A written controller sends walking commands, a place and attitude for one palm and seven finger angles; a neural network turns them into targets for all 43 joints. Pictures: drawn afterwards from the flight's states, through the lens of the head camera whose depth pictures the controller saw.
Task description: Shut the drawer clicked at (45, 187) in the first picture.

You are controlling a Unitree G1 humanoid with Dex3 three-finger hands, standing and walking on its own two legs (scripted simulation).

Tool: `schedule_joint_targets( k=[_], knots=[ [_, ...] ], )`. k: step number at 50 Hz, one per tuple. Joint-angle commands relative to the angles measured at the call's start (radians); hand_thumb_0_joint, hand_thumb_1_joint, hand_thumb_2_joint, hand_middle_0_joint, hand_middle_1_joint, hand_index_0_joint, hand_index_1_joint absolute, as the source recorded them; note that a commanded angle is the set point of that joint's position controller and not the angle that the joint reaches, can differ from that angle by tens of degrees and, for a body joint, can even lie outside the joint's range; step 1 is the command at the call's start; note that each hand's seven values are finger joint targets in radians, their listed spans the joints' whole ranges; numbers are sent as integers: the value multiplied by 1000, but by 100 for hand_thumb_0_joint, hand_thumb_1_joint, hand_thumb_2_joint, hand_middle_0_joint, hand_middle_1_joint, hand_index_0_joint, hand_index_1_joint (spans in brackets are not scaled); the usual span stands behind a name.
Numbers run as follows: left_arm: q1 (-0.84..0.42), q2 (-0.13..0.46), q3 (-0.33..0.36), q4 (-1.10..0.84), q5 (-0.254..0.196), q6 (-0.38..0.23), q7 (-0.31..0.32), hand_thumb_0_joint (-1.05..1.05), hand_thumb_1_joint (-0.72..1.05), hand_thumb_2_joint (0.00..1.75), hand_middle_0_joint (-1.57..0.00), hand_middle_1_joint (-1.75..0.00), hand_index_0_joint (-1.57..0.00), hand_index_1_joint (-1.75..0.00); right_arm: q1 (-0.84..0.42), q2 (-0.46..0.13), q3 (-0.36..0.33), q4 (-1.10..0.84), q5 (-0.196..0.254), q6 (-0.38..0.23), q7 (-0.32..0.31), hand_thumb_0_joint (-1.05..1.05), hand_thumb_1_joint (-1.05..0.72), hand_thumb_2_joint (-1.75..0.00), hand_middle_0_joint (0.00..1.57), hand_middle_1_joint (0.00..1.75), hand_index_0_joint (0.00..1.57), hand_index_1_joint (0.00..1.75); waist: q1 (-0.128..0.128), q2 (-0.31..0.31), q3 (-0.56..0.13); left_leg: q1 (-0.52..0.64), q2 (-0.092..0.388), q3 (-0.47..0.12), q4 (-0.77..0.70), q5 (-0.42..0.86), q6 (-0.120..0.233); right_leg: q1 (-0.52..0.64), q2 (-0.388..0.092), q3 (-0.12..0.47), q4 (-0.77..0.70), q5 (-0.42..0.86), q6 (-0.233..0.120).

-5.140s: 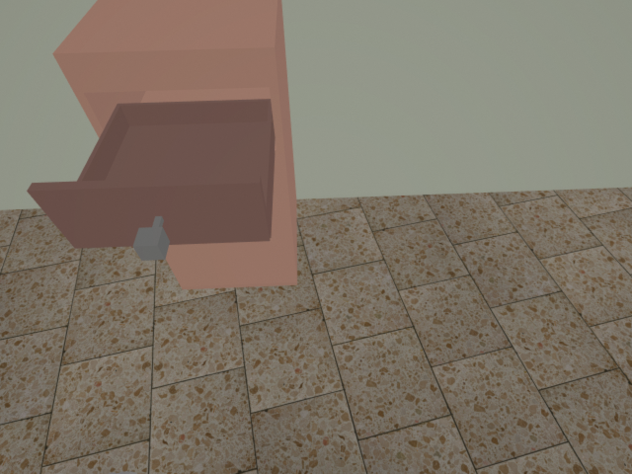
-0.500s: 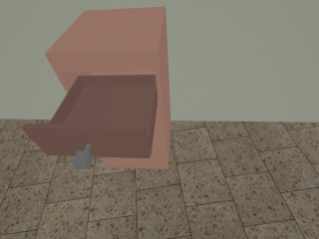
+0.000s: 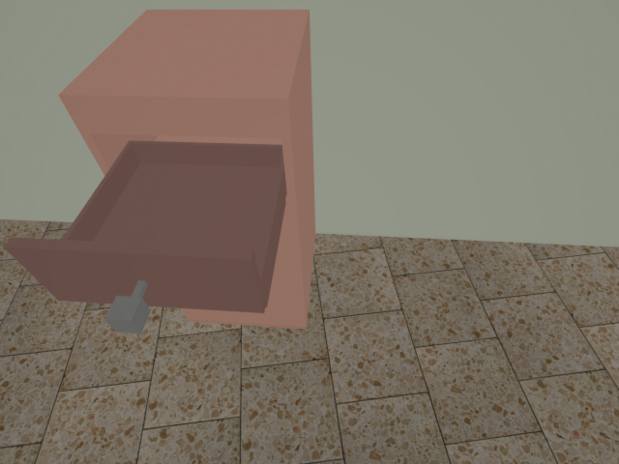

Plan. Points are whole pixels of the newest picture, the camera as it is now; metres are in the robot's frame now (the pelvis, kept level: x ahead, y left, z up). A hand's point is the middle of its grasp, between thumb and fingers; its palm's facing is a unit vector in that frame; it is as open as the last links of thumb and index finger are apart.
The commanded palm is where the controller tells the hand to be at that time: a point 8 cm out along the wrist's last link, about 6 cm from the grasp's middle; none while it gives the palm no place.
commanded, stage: look again from close up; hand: left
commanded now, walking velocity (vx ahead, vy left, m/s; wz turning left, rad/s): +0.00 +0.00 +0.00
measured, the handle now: (133, 303) +0.35 +0.31 -0.04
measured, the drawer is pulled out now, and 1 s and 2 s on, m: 0.30 0.30 0.30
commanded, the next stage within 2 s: shuffle to correct the standing spot in 0.10 s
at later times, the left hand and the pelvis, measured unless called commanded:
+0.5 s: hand out of the picture +0.02 +0.19 -0.17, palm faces +0.09 -0.97 -0.22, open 7.3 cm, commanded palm none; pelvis +0.02 +0.01 +0.00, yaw +2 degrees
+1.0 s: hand out of the picture +0.04 +0.25 -0.17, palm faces +0.08 -0.97 -0.24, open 7.3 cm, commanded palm none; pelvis +0.04 +0.07 +0.00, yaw +0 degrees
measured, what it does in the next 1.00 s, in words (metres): lifts its left foot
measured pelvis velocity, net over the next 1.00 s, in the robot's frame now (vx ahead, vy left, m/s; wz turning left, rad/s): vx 0.04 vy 0.07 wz -0.01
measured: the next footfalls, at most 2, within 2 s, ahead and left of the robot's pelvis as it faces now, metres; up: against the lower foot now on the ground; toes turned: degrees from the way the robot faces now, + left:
left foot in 1.08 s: +0.12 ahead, +0.25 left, +0.00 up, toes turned +2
right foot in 1.26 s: +0.08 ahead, +0.01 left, +0.00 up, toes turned -4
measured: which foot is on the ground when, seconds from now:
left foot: down 0.00-0.76, up 0.78-1.00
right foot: down 0.00-1.00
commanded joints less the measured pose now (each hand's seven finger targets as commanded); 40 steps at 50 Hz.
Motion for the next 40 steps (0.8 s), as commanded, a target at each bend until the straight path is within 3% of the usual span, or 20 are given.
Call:
schedule_joint_targets(
  k=[1, 7, 13, 15, 18, 20, 22, 24, 26, 28, 29, 30, 32, 33, 35, 36, 37, 38, 39, 40],
  knots=[
    [39, 128, 29, -31, 2, -21, 3, 0, 90, 90, -20, -30, -20, -30, 68, -79, -12, -16, -2, -9, -9, 0, -90, -90, 20, 30, 20, 30, -5, -31, 20, -29, 51, -46, -53, 90, 48, 11, -131, 151, -125, 161, -3],
    [42, 127, 32, -32, 1, -23, 4, 0, 90, 90, -20, -30, -20, -30, 64, -81, -14, -14, -2, -9, -12, 0, -90, -90, 20, 30, 20, 30, -2, -40, 12, -24, 54, -43, -52, 103, 45, 34, -130, 144, -125, 213, -1],
    [48, 126, 39, -38, 5, -20, 6, 0, 90, 90, -20, -30, -20, -30, 78, -67, -14, -10, -2, -3, -10, 0, -90, -90, 20, 30, 20, 30, 4, -43, 15, -36, 45, -29, -39, 67, 39, 48, -145, 154, -131, 177, -9],
    [55, 139, 46, -44, 5, -16, 7, 0, 90, 90, -20, -30, -20, -30, 85, -70, -16, -17, -4, 5, -6, 0, -90, -90, 20, 30, 20, 30, 9, -51, 23, -68, 28, -17, -11, 15, 35, 48, -173, 187, -143, 108, -23],
    [63, 165, 65, -52, 10, -10, 9, 0, 90, 90, -20, -30, -20, -30, 86, -66, -22, -31, -4, 17, -3, 0, -90, -90, 20, 30, 20, 30, 14, -115, 34, -111, 9, 3, 53, -49, 29, 50, -233, 244, -180, 47, -59],
    [67, 170, 74, -62, 12, -9, 11, 0, 90, 90, -20, -30, -20, -30, 88, -65, -26, -41, -5, 18, -1, 0, -90, -90, 20, 30, 20, 30, 17, -123, 39, -133, 7, 2, 94, -56, 28, 46, -273, 283, -182, 82, -84],
    [62, 171, 82, -70, 13, -7, 13, 0, 90, 90, -20, -30, -20, -30, 95, -64, -29, -47, -4, 16, -2, 0, -90, -90, 20, 30, 20, 30, 16, -129, 40, -130, 12, -2, 88, -48, 28, 38, -292, 280, -154, 143, -98],
    [50, 165, 90, -83, 14, 0, 14, 0, 90, 90, -20, -30, -20, -30, 122, -64, -31, -47, -5, 14, -2, 0, -90, -90, 20, 30, 20, 30, 7, -119, 38, -91, 14, 0, 51, -8, 31, 3, -266, 229, -100, 149, -84],
    [42, 146, 92, -97, 13, 6, 12, 0, 90, 90, -20, -30, -20, -30, 149, -81, -34, -47, -8, 8, -3, 0, -90, -90, 20, 30, 20, 30, 3, -36, 18, -37, 45, -21, 15, 111, 46, -26, -201, 148, -6, 133, -56],
    [11, 95, 82, -118, 17, 18, 9, 0, 90, 90, -20, -30, -20, -30, 159, -113, -39, -54, -14, 4, -6, 0, -90, -90, 20, 30, 20, 30, 2, 138, 38, -7, 144, -120, -53, 271, 112, -104, -87, 23, 126, -41, -11],
    [-5, 75, 76, -128, 20, 22, 8, 0, 90, 90, -20, -30, -20, -30, 162, -125, -40, -60, -14, 6, -9, 0, -90, -90, 20, 30, 20, 30, 1, 179, 56, 0, 182, -164, -82, 325, 157, -157, -55, -28, 193, -163, 9],
    [-17, 67, 72, -135, 22, 24, 8, 0, 90, 90, -20, -30, -20, -30, 161, -121, -41, -65, -14, 7, -11, 0, -90, -90, 20, 30, 20, 30, -3, 183, 63, 22, 197, -184, -94, 387, 192, -207, -48, -32, 274, -255, 15],
    [-20, 61, 71, -141, 18, 26, 6, 0, 90, 90, -20, -30, -20, -30, 139, -114, -39, -86, -16, 8, -11, 0, -90, -90, 20, 30, 20, 30, 6, 150, 56, 22, 202, -181, -80, 447, 231, -220, -66, -25, 342, -300, 11],
    [-13, 54, 71, -142, 19, 23, 4, 0, 90, 90, -20, -30, -20, -30, 123, -113, -39, -94, -17, 9, -10, 0, -90, -90, 20, 30, 20, 30, 14, 118, 52, 19, 195, -163, -54, 504, 233, -203, -69, -35, 324, -276, 8],
    [50, 41, 72, -127, 17, 16, 3, 0, 90, 90, -20, -30, -20, -30, 83, -127, -41, -110, -16, 10, -10, 0, -90, -90, 20, 30, 20, 30, 49, 81, 12, -24, 156, -104, 14, 499, 202, -75, -78, -47, 182, -134, 8],
    [104, 54, 77, -112, 17, 9, 4, 0, 90, 90, -20, -30, -20, -30, 62, -131, -43, -120, -11, 10, -9, 0, -90, -90, 20, 30, 20, 30, 75, 40, -12, -74, 123, -71, 84, 431, 165, 28, -101, -23, 75, 2, 0],
    [168, 120, 90, -95, 23, -3, 12, 0, 90, 90, -20, -30, -20, -30, 57, -107, -46, -138, 0, 8, -6, 0, -90, -90, 20, 30, 20, 30, 92, -126, -59, -217, 33, 3, 229, 242, 105, 194, -244, 173, -1, 194, -47],
    [231, 210, 111, -76, 24, -6, 21, 0, 90, 90, -20, -30, -20, -30, 29, -75, -44, -166, -1, 11, 0, 0, -90, -90, 20, 30, 20, 30, 106, -313, -59, -408, -64, 62, 396, -178, 44, 313, -479, 416, -90, 504, -143],
    [264, 215, 108, -69, 14, -9, 24, 0, 90, 90, -20, -30, -20, -30, 3, -92, -48, -172, -6, 20, -4, 0, -90, -90, 20, 30, 20, 30, 109, -232, -47, -426, -31, -27, 554, -354, 27, 268, -551, 449, -120, 616, -225],
    [221, 187, 106, -78, 18, -13, 32, 0, 90, 90, -20, -30, -20, -30, -13, -86, -50, -170, -8, 25, -3, 0, -90, -90, 20, 30, 20, 30, 89, -233, -11, -461, -5, -79, 636, -321, 26, 226, -504, 393, -103, 635, -223]
  ],
)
